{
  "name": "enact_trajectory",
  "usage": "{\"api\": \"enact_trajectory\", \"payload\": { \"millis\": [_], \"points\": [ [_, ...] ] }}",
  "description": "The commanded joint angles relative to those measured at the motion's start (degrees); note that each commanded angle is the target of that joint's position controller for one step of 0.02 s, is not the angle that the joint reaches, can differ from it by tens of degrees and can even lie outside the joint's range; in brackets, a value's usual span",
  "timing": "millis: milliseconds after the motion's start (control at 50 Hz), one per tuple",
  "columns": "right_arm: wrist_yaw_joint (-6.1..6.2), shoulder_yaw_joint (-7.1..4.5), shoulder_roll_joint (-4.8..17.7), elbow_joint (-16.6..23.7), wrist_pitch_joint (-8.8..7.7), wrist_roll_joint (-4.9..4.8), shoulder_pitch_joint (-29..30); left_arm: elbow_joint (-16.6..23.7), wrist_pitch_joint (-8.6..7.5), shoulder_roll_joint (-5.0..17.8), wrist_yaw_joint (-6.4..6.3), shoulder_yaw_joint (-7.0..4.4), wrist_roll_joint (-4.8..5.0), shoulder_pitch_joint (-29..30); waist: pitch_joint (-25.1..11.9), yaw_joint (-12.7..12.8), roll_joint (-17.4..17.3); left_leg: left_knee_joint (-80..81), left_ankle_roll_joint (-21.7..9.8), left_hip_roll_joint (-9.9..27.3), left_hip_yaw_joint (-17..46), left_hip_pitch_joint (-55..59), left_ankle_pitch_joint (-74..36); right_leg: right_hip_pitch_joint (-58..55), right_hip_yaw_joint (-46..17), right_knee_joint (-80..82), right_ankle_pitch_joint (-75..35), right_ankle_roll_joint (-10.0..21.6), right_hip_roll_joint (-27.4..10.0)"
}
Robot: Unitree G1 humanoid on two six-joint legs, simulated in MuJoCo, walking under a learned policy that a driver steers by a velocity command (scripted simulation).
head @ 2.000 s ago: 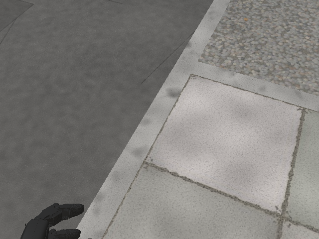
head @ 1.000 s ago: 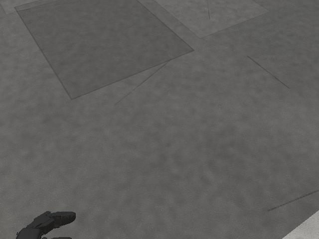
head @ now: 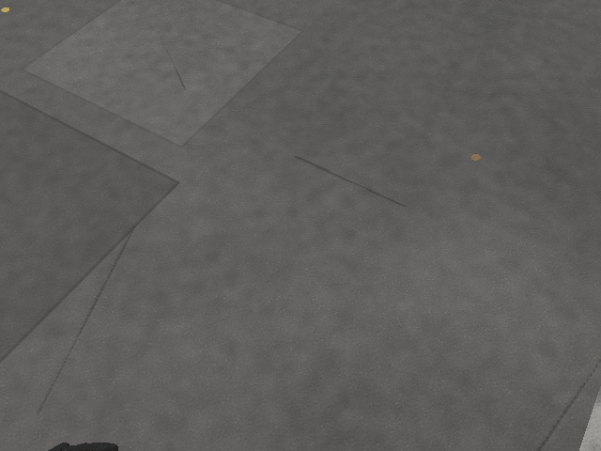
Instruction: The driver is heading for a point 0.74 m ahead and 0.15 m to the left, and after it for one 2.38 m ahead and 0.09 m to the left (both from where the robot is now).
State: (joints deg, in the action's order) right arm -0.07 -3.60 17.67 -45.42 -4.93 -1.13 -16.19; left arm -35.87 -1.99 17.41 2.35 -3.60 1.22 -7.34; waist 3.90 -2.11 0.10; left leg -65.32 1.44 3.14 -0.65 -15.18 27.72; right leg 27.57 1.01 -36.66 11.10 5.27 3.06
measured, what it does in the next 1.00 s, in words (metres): walks ahead, turning left: left foot, then right foot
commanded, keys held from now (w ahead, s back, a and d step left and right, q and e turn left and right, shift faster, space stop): w+e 0.06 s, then q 0.94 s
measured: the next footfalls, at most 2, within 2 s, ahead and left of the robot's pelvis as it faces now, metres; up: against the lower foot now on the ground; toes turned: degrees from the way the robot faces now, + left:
left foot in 0.40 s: +0.36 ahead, +0.11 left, +0.00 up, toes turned +0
right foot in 0.80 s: +0.36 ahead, -0.12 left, +0.00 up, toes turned +19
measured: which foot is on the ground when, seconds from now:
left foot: up 0.00-0.38, down 0.40-0.80, up 0.82-1.00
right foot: down 0.00-0.42, up 0.44-0.78, down 0.80-1.00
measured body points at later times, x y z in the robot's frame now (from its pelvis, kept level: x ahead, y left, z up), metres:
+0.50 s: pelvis +0.22 +0.02 +0.01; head +0.26 +0.03 +0.45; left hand +0.35 +0.30 -0.11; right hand +0.39 -0.25 -0.08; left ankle +0.32 +0.11 -0.72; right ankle +0.13 -0.09 -0.64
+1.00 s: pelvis +0.28 -0.03 +0.02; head +0.31 -0.04 +0.47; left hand +0.30 +0.28 -0.07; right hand +0.51 -0.26 -0.08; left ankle +0.22 +0.10 -0.64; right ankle +0.32 -0.14 -0.72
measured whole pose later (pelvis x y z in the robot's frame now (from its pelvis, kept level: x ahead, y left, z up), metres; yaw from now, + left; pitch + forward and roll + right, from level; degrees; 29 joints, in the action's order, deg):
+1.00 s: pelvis +0.28 -0.03 +0.02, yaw +21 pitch +2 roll +1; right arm 1.3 -5.9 20.1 -37.0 3.8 -1.2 -11.9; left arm -40.4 0.3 14.6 -2.6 -3.0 -1.1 -10.7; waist 1.4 0.9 -2.6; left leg -63.7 5.1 -2.5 4.3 -32.0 21.5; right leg 15.0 1.5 -26.0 12.7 0.6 -1.9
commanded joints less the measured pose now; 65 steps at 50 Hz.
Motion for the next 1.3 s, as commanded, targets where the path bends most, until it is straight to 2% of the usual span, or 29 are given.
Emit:
{"api": "enact_trajectory", "payload": {
  "millis": [20,100,140,200,260,320,380,400,420,440,460,480,500,540,580,720,780,800,820,840,860,900,1040,1140,1200,1220,1240,1260,1300],
  "points": [
    [0.29,-1.04,7.4,7.4,-3.36,0.87,4.8,1.7,-1.25,8.5,-0.62,-2.62,-0.35,-8.6,-9.6,4.6,1.1,-4.2,-1.5,2.7,5.6,-28.5,-7.2,-29.8,-29.5,20.0,-0.5,11.8,-16.1],
    [0.32,-1.10,6.0,5.6,-0.72,1.94,1.3,2.2,-1.86,6.3,-1.45,-1.62,-1.58,-4.1,-7.1,0.2,2.4,3.6,1.2,3.7,3.8,-19.5,-12.2,-16.8,-18.4,22.4,-26.1,11.8,-13.4],
    [0.36,-0.34,3.9,5.5,-0.18,2.22,2.7,0.3,-1.98,6.5,-2.15,-1.46,-1.66,-5.0,-6.3,0.5,2.2,9.9,2.3,3.2,2.3,-18.3,-18.0,-14.5,-11.4,21.9,-37.5,10.1,-11.5],
    [-0.43,0.71,1.8,5.7,-0.49,1.61,7.4,-1.8,-1.60,6.0,-2.86,-0.97,-1.60,-6.4,-6.3,3.2,3.5,23.1,1.3,1.5,0.7,-13.7,-32.4,-14.1,-4.9,21.6,-37.0,6.1,-8.3],
    [-1.50,0.64,2.5,6.1,-0.63,0.74,10.1,-4.1,-1.46,6.5,-3.03,-0.82,-2.08,-8.2,-6.2,4.9,3.5,29.6,-0.3,0.3,1.5,-11.7,-38.6,-17.8,-4.9,21.5,-32.3,5.1,-10.7],
    [-2.32,-0.09,4.4,7.3,-0.46,0.96,11.0,-5.6,-0.91,7.1,-3.00,-1.02,-2.11,-7.1,-5.2,4.6,3.6,31.8,-2.5,-0.7,2.2,-14.2,-29.8,-23.6,-5.6,17.4,-34.2,5.2,-13.6],
    [-2.88,-1.42,6.9,6.9,-0.40,1.75,4.8,-5.5,0.68,7.7,-4.13,-1.43,-0.86,-4.8,-7.2,0.8,3.1,37.7,-5.3,-3.7,-0.2,-8.9,-26.5,-26.4,-4.5,4.5,-42.3,2.8,-12.3],
    [-2.49,-2.55,10.3,6.8,-0.46,1.96,0.7,-4.8,0.80,7.4,-4.63,-1.31,-1.52,-6.0,-11.4,-0.4,-1.0,38.4,-8.1,-0.4,5.2,0.3,-46.0,-22.6,-2.0,-6.2,-36.3,-0.3,-8.2],
    [-1.91,-3.29,14.5,8.0,-0.08,2.50,-1.1,-3.1,0.26,5.5,-4.61,-0.64,-2.80,-10.1,-17.4,1.7,-10.9,36.8,-17.4,11.2,22.0,16.3,-66.2,-6.5,1.0,-25.7,-9.1,-5.4,0.3],
    [-1.42,-2.30,10.8,7.9,0.76,2.52,-3.3,-3.0,0.20,4.0,-3.88,0.23,-3.08,-10.7,-23.7,0.5,-15.8,40.6,-24.9,18.2,35.9,25.1,-67.9,5.2,-3.9,-36.9,26.7,-7.7,5.7],
    [-1.10,-1.75,8.5,9.0,1.43,1.61,-1.0,-3.3,0.53,6.6,-3.17,-0.34,-1.64,-10.0,-23.2,0.2,-9.0,41.9,-22.8,16.5,33.5,21.9,-53.7,7.0,-9.3,-41.0,24.8,-7.4,1.6],
    [-0.71,-1.59,7.3,10.2,2.24,1.01,2.6,-2.8,1.28,6.5,-3.15,-0.40,-0.89,-6.7,-18.0,0.6,-4.7,43.1,-19.9,13.7,28.9,15.9,-41.9,8.8,-8.4,-40.7,21.5,-7.4,-0.4],
    [-0.41,-1.27,6.6,10.7,3.10,0.53,4.9,-2.6,2.09,6.1,-3.45,-0.50,-1.14,-4.8,-12.6,1.4,-1.0,45.6,-17.6,11.5,25.6,8.2,-33.6,9.1,-7.5,-36.2,19.2,-7.5,-2.0],
    [0.08,-1.51,7.3,11.7,4.35,1.00,7.8,-2.1,3.19,5.0,-4.06,-0.54,-1.55,-4.1,-8.6,3.5,-3.6,48.6,-14.6,6.5,22.0,-2.2,-23.1,3.3,-5.6,-24.7,14.9,-8.0,-2.6],
    [0.61,-2.24,8.4,12.2,5.15,1.63,7.5,-2.7,2.99,3.5,-4.30,-0.22,-1.63,-5.3,-9.6,3.2,-7.4,48.9,-14.6,4.5,20.6,-4.0,-23.3,-0.6,-4.5,-17.9,13.3,-9.1,-1.2],
    [1.67,-3.18,9.3,13.1,6.71,0.75,6.9,-2.4,1.49,4.2,-3.81,-0.69,-1.15,-3.3,-11.7,1.4,-9.4,46.9,-12.8,4.0,26.2,-2.1,-14.4,-5.8,-5.9,-2.6,7.4,-8.8,-0.5],
    [1.92,-2.94,8.1,13.3,7.58,0.00,7.2,-3.5,0.50,5.0,-3.32,-1.56,-1.11,-6.7,-10.7,3.5,-8.9,42.8,-9.2,0.8,26.0,-5.1,-12.0,-14.9,-5.3,12.3,0.6,-6.1,-2.0],
    [1.84,-2.23,5.7,13.5,7.59,0.24,5.7,-3.3,0.56,9.0,-3.66,-2.56,-2.13,-8.5,-11.2,3.1,-2.1,34.5,-6.0,-2.9,21.7,-10.7,-3.6,-20.3,-13.9,16.8,2.1,-2.3,-12.3],
    [1.60,-2.07,4.3,15.8,7.00,-0.02,6.8,-3.6,1.26,13.5,-3.82,-3.67,-3.88,-7.0,-7.2,1.2,15.7,22.1,-2.8,-12.1,8.3,-21.5,4.4,-18.6,-28.2,21.6,-2.6,6.1,-22.8],
    [1.46,-3.28,8.5,14.9,6.21,1.09,5.5,-1.7,0.95,10.8,-3.92,-3.02,-4.80,-4.3,-7.6,1.7,14.4,8.1,-0.6,-8.3,9.3,-21.3,5.9,-15.7,-31.6,21.8,-6.2,10.2,-26.8],
    [1.27,-4.21,10.3,13.1,6.38,0.52,3.9,-0.5,0.78,7.6,-4.35,-2.11,-4.11,-0.9,-7.3,0.5,9.5,2.2,0.1,-7.5,9.6,-20.7,2.5,-15.1,-25.8,20.3,-8.4,8.5,-23.8],
    [1.73,-4.03,8.2,10.8,7.70,0.56,1.4,0.1,0.80,5.3,-4.75,-1.42,-2.06,1.9,-6.1,0.1,6.4,-3.8,2.2,-6.7,8.1,-22.3,-3.4,-17.1,-16.4,18.2,-10.8,4.7,-18.2],
    [0.50,-1.84,3.4,15.3,7.93,-0.13,9.2,-1.5,2.56,8.1,-5.39,-2.49,-2.09,-3.7,-7.4,5.2,10.1,10.5,4.9,-2.2,2.1,-19.8,-5.3,-25.4,-7.5,17.0,-19.5,7.0,-19.0],
    [-0.60,-2.21,4.6,15.9,8.46,-0.13,8.3,-1.9,2.56,10.3,-4.15,-3.58,-0.85,-2.4,-8.0,4.7,11.4,23.8,2.1,-2.4,-2.3,-9.4,-5.8,-22.9,-4.6,15.3,-22.1,6.7,-21.1],
    [-0.85,-3.02,5.0,14.3,8.63,0.00,3.5,-3.0,2.23,9.2,-3.89,-3.47,0.66,-2.0,-8.6,1.5,8.9,40.6,-2.5,-4.6,-3.7,2.0,-18.0,-19.0,-0.4,8.1,-17.7,1.7,-19.2],
    [-0.25,-4.11,8.1,13.9,8.51,0.00,1.2,-4.0,1.95,6.9,-3.63,-2.96,-0.28,-4.9,-9.9,1.5,1.3,43.9,-5.1,-1.0,3.3,11.6,-29.9,-11.2,4.2,-0.7,-8.3,-3.1,-15.9],
    [0.75,-5.58,15.7,15.4,8.26,0.49,0.2,-1.2,1.71,2.6,-3.15,-1.28,-3.96,-4.4,-10.3,3.1,-18.8,41.8,-13.3,15.2,25.1,21.4,-55.6,7.8,8.3,-19.2,24.8,-9.4,-7.6],
    [0.08,-4.88,13.9,15.8,6.90,2.60,-1.0,0.4,1.42,5.2,-3.73,-1.99,-3.13,2.0,-13.4,-2.2,-14.8,43.5,-22.4,19.7,30.2,16.4,-53.6,11.7,-1.6,-29.2,29.4,-10.2,-4.1],
    [0.14,-3.89,10.6,15.0,5.30,1.77,4.1,-0.1,1.93,7.1,-4.33,-2.83,-1.23,2.9,-9.1,0.4,-8.1,44.4,-17.7,12.9,21.4,12.6,-43.7,12.7,-4.7,-31.9,20.2,-9.3,-5.9]
  ]
}}
Velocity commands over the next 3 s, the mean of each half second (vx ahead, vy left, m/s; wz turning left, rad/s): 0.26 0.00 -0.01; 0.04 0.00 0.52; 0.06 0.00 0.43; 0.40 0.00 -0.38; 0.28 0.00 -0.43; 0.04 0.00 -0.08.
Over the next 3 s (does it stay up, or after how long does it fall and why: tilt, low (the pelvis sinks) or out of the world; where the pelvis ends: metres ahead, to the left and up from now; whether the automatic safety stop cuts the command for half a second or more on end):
stays up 0.75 0.08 0.02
